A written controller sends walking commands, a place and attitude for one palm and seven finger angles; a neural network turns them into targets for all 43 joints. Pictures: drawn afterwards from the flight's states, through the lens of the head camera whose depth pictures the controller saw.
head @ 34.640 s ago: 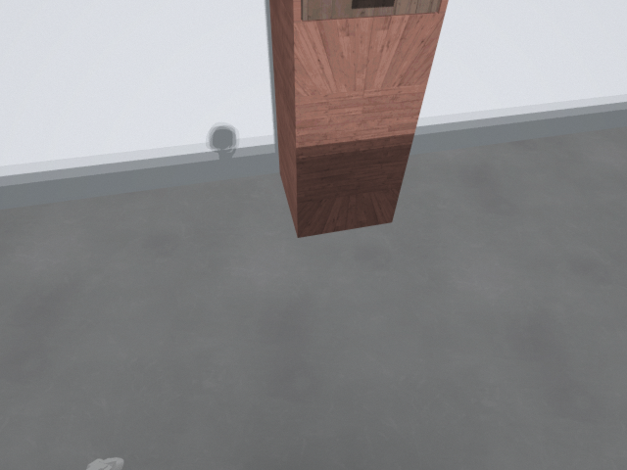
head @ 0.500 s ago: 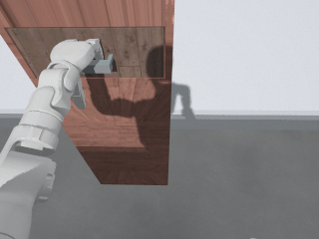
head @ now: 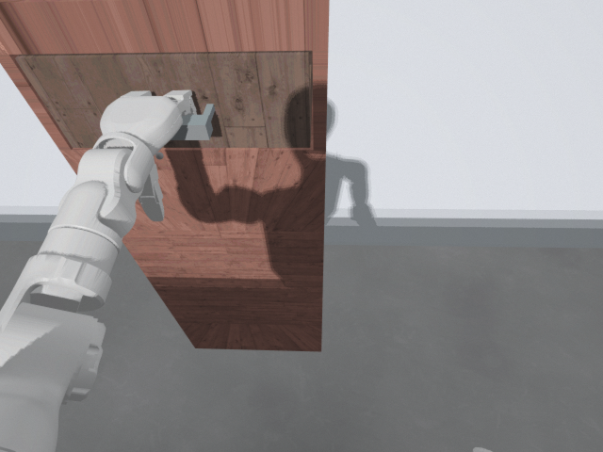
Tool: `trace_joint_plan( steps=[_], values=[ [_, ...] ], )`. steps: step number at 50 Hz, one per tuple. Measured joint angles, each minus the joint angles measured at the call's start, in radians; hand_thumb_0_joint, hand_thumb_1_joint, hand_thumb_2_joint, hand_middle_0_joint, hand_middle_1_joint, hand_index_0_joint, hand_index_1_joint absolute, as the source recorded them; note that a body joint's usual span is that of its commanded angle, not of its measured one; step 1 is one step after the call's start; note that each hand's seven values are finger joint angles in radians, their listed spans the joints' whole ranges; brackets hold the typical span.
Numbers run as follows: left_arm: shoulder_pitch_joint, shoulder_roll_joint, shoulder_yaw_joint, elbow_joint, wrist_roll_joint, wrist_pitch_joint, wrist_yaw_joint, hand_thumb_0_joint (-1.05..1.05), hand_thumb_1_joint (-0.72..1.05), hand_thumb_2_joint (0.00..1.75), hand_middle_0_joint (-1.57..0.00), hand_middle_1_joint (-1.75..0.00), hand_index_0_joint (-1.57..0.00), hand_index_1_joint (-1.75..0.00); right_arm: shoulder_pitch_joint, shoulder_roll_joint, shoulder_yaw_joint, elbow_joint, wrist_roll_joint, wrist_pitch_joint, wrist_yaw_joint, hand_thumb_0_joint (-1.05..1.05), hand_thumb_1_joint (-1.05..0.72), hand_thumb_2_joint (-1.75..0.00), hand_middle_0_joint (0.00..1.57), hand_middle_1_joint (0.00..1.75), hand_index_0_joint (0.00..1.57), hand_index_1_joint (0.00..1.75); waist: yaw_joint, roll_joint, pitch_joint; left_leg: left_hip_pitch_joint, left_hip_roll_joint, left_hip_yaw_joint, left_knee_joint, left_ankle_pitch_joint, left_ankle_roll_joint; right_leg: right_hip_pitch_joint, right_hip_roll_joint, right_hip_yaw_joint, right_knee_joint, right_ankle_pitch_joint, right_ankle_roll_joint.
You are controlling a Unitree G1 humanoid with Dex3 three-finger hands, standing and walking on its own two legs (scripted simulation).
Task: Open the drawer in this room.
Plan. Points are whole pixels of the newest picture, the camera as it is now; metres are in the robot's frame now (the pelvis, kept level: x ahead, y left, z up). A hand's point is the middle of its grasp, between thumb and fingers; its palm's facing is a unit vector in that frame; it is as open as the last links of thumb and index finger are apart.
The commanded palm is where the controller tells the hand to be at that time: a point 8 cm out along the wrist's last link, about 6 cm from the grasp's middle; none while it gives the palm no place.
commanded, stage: lower the fingers behind the handle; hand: left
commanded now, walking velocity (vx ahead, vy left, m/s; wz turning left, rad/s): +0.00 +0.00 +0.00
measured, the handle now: (170, 118) +0.52 +0.19 +0.18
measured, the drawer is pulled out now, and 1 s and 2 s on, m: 0.00 0.00 0.06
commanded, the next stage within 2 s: close the thumb around the handle in 0.04 s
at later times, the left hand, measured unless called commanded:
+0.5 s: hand (159, 156) +0.46 +0.20 +0.16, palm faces +0.00 -0.01 -1.00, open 10.2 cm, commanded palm +0.44 +0.20 +0.23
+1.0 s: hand (161, 156) +0.46 +0.20 +0.16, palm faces -0.01 -0.01 -1.00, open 6.0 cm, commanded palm +0.43 +0.20 +0.23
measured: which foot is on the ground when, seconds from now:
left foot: down 0.00-1.00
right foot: down 0.00-1.00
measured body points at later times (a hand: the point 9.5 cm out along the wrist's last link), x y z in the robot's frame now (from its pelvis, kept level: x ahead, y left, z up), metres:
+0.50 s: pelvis +0.00 +0.00 +0.00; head +0.03 -0.02 +0.45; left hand +0.45 +0.20 +0.22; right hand +0.10 -0.26 -0.13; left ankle +0.00 +0.11 -0.73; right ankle -0.04 -0.09 -0.73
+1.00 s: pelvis +0.00 +0.00 +0.00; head +0.03 -0.02 +0.45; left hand +0.46 +0.20 +0.22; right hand +0.10 -0.26 -0.13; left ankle +0.00 +0.11 -0.73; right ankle -0.04 -0.09 -0.73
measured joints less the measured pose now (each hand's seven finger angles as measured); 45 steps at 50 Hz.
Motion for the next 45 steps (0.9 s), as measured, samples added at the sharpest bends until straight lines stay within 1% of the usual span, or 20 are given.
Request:
trace_joint_plan(
  steps=[10, 14, 21, 28, 34, 37, 45],
  values=[
    [0.005, -0.009, -0.001, -0.005, -0.003, -0.005, 0.001, 0.0, -0.48, 0.3, -0.31, -1.2, -0.32, -1.21, -0.008, -0.001, 0.003, 0.0, 0.0, 0.001, 0.0, 0.0, -0.9, -0.9, 0.2, 0.3, 0.2, 0.3, 0.005, 0.001, 0.001, 0.006, -0.002, 0.0, -0.001, -0.001, 0.001, 0.005, -0.002, 0.0, 0.001, -0.002, 0.001],
    [-0.002, -0.004, -0.002, 0.004, 0.0, -0.004, 0.001, 0.0, -0.41, 0.33, -0.32, -1.2, -0.32, -1.21, -0.008, 0.0, 0.002, -0.002, -0.001, 0.0, 0.0, 0.0, -0.9, -0.9, 0.2, 0.3, 0.2, 0.3, 0.004, -0.002, 0.0, 0.003, -0.002, 0.0, 0.0, 0.0, 0.001, 0.002, -0.002, -0.001, 0.002, -0.002, 0.001],
    [0.009, -0.013, -0.009, -0.019, -0.002, 0.005, 0.006, 0.0, -0.14, 0.45, -0.33, -1.23, -0.34, -1.24, -0.005, -0.004, -0.003, -0.002, -0.001, 0.003, 0.004, 0.0, -0.9, -0.9, 0.2, 0.3, 0.2, 0.3, 0.007, 0.0, 0.001, 0.005, -0.004, 0.001, 0.002, 0.0, 0.003, 0.005, -0.004, 0.001, 0.003, -0.001, 0.004],
    [-0.018, -0.02, -0.029, 0.005, 0.002, 0.024, 0.012, 0.0, 0.21, 0.6, -0.35, -1.27, -0.36, -1.27, -0.002, -0.002, -0.003, 0.001, 0.0, -0.002, 0.002, 0.0, -0.91, -0.9, 0.2, 0.3, 0.2, 0.3, 0.006, 0.001, 0.003, -0.002, -0.007, 0.0, 0.005, 0.001, 0.005, -0.002, -0.007, -0.001, 0.009, -0.002, 0.005],
    [-0.013, -0.02, -0.021, 0.005, 0.004, 0.026, 0.01, 0.0, 0.53, 0.74, -0.37, -1.29, -0.37, -1.3, 0.005, 0.002, -0.003, 0.001, -0.003, -0.004, 0.002, 0.0, -0.91, -0.9, 0.2, 0.3, 0.2, 0.3, 0.003, 0.004, 0.002, 0.0, -0.007, 0.005, 0.002, 0.002, 0.007, -0.003, -0.007, 0.004, 0.007, -0.001, 0.007],
    [-0.013, -0.019, -0.023, 0.004, 0.003, 0.026, 0.009, 0.0, 0.67, 0.8, -0.37, -1.31, -0.37, -1.31, 0.009, 0.003, -0.002, 0.002, -0.001, -0.003, 0.002, 0.0, -0.9, -0.9, 0.2, 0.3, 0.2, 0.3, 0.003, 0.003, 0.002, 0.001, -0.007, 0.005, 0.001, 0.001, 0.007, -0.002, -0.007, 0.004, 0.006, -0.001, 0.007],
    [-0.012, -0.023, -0.028, 0.0, 0.005, 0.025, 0.011, 0.0, 0.68, 0.8, -0.35, -1.33, -0.36, -1.32, 0.009, 0.002, -0.001, 0.009, -0.001, -0.004, 0.0, 0.0, -0.9, -0.9, 0.2, 0.3, 0.2, 0.3, 0.006, 0.002, 0.003, 0.002, -0.007, 0.002, 0.002, 0.0, 0.007, 0.002, -0.008, 0.002, 0.004, -0.002, 0.007]
  ],
)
